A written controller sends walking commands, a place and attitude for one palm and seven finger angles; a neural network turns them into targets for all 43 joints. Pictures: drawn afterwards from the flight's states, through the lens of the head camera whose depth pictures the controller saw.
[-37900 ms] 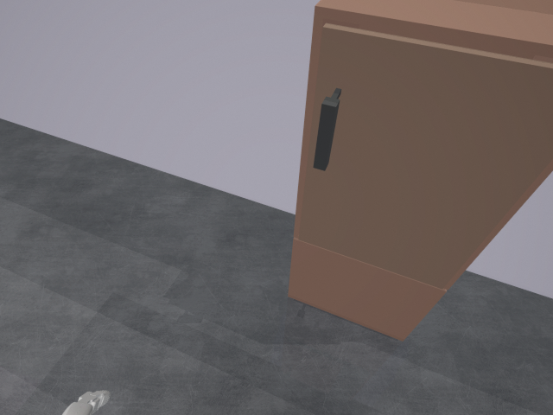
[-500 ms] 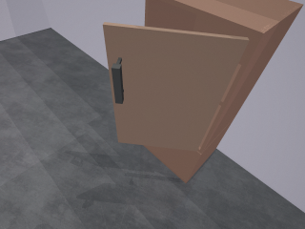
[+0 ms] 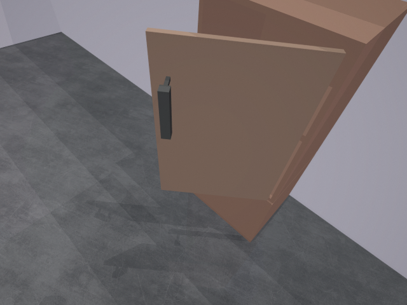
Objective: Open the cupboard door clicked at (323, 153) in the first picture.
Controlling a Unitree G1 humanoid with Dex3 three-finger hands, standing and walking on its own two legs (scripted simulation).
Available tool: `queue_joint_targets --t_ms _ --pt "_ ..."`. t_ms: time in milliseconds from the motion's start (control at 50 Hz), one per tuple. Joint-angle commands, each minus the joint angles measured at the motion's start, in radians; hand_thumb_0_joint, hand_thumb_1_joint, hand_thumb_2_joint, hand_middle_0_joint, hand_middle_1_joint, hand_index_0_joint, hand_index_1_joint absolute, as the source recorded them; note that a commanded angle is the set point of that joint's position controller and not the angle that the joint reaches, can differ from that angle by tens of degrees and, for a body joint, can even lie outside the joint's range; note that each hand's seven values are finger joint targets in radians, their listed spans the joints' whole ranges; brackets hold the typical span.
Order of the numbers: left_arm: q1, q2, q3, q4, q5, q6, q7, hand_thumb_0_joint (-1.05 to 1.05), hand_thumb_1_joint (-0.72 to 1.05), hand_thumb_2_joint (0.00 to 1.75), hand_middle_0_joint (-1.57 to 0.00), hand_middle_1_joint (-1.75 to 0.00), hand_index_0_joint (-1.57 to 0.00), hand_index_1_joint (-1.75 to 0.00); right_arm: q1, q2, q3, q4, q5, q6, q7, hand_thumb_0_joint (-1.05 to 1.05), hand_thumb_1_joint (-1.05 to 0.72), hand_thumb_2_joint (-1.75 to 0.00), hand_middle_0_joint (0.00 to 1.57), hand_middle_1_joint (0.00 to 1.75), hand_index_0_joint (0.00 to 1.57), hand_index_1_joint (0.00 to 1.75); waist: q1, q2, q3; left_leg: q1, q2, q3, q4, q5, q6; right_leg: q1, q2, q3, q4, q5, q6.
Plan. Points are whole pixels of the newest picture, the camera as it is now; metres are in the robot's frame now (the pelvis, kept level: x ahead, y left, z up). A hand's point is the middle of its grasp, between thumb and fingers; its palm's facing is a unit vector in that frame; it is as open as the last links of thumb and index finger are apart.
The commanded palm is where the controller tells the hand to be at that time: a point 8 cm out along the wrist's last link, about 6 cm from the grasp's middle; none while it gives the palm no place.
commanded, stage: come to a stop and stand still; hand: left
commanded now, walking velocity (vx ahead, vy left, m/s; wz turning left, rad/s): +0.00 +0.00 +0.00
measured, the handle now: (167, 108) +0.53 +0.13 +0.08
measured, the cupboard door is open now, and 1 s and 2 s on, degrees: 39 39 39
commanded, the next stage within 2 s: look again from close up in 0.12 s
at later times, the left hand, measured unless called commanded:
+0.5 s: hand out of the picture -0.01 +0.16 -0.19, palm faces +0.00 -0.99 -0.15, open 7.4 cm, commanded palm none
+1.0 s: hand out of the picture +0.13 +0.19 -0.07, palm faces +0.24 -0.94 -0.22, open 7.4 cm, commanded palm +0.10 +0.21 -0.06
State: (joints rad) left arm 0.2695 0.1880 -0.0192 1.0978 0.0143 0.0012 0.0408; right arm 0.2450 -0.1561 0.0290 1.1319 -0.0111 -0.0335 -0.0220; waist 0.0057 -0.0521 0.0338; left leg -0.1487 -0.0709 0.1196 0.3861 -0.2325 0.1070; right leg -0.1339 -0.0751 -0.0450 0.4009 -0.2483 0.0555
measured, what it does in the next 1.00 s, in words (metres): stands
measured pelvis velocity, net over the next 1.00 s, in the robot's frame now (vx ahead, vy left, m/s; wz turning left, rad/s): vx -0.01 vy -0.02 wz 0.06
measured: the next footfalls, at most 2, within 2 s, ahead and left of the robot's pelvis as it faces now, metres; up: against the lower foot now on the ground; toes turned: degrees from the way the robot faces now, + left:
none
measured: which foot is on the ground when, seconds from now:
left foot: down 0.00-1.00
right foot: down 0.00-1.00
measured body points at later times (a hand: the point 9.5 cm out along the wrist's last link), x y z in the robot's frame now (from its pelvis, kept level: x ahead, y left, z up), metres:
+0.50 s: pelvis +0.00 +0.00 +0.00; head +0.01 +0.02 +0.45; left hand -0.01 +0.21 -0.17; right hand -0.01 -0.22 -0.15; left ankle -0.01 +0.04 -0.74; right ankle -0.02 -0.16 -0.74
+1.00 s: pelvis -0.01 -0.02 -0.01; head -0.01 -0.02 +0.44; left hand +0.11 +0.24 -0.05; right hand +0.04 -0.26 -0.14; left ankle -0.01 +0.04 -0.74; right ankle -0.01 -0.13 -0.74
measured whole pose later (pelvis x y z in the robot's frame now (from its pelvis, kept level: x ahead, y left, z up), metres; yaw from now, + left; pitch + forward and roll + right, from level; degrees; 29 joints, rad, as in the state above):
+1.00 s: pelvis -0.01 -0.02 -0.01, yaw +3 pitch +1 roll +2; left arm 0.50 0.24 0.01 0.18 -0.14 0.00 0.13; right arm 0.40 -0.20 0.01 0.86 0.04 -0.27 -0.04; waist -0.04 -0.03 -0.02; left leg -0.27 -0.10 0.08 0.49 -0.25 0.08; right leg -0.30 -0.05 -0.04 0.59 -0.34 -0.01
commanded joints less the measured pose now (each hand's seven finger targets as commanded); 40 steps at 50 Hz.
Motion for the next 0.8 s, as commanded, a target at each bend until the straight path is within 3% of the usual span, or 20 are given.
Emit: queue_joint_targets --t_ms 0,160,340,400,500,560,780 --pt "0.068 0.078 0.021 -0.020 0.001 -0.004 0.003 0.00 0.90 0.90 -0.20 -0.30 -0.20 -0.30 0.062 -0.140 -0.031 -0.029 0.003 -0.011 -0.018 0.00 -0.90 -0.90 0.20 0.30 0.20 0.30 0.000 0.073 0.008 0.020 0.205 -0.183 -0.100 0.318 -0.068 -0.034 -0.040 0.039 -0.017 0.092 -0.058" --pt "0.085 0.060 0.019 -0.015 0.003 -0.001 0.003 0.00 0.90 0.90 -0.20 -0.30 -0.20 -0.30 0.081 -0.127 -0.034 -0.021 0.002 -0.007 -0.017 0.00 -0.90 -0.90 0.20 0.30 0.20 0.30 -0.001 0.063 0.040 -0.012 0.209 -0.205 -0.148 0.138 -0.071 -0.054 -0.038 0.043 -0.017 0.063 -0.060" --pt "0.104 0.049 0.019 -0.008 0.002 -0.008 0.004 0.00 0.90 0.90 -0.20 -0.30 -0.20 -0.30 0.096 -0.110 -0.035 -0.015 0.003 -0.010 -0.016 0.00 -0.90 -0.90 0.20 0.30 0.20 0.30 -0.003 0.043 0.025 0.000 0.199 -0.178 -0.122 0.173 -0.061 -0.044 -0.042 0.053 -0.029 0.098 -0.062" --pt "0.107 0.047 0.019 -0.006 0.002 -0.009 0.006 0.00 0.90 0.90 -0.20 -0.30 -0.20 -0.30 0.102 -0.104 -0.034 -0.011 0.004 -0.012 -0.018 0.00 -0.90 -0.90 0.20 0.30 0.20 0.30 -0.002 0.063 0.020 0.008 0.199 -0.175 -0.116 0.212 -0.062 -0.043 -0.041 0.052 -0.026 0.102 -0.062" --pt "0.113 0.041 0.018 -0.003 0.003 -0.010 0.006 0.00 0.90 0.90 -0.20 -0.30 -0.20 -0.30 0.104 -0.095 -0.034 -0.012 0.004 -0.009 -0.017 0.00 -0.90 -0.90 0.20 0.30 0.20 0.30 -0.002 0.037 0.044 -0.009 0.197 -0.170 -0.118 0.177 -0.058 -0.047 -0.043 0.055 -0.035 0.104 -0.064" --pt "0.117 0.036 0.016 -0.001 0.002 -0.010 0.005 0.00 0.90 0.90 -0.20 -0.30 -0.20 -0.30 0.106 -0.094 -0.034 -0.009 0.004 -0.009 -0.016 0.00 -0.90 -0.90 0.20 0.30 0.20 0.30 -0.003 0.055 0.046 -0.010 0.196 -0.174 -0.129 0.134 -0.060 -0.053 -0.042 0.058 -0.036 0.093 -0.064" --pt "0.125 0.032 0.016 0.000 0.004 -0.013 0.006 0.00 0.90 0.90 -0.20 -0.30 -0.20 -0.30 0.111 -0.085 -0.034 -0.010 0.006 -0.010 -0.017 0.00 -0.90 -0.90 0.20 0.30 0.20 0.30 0.000 0.048 0.047 -0.006 0.196 -0.165 -0.121 0.157 -0.058 -0.052 -0.042 0.062 -0.045 0.110 -0.065"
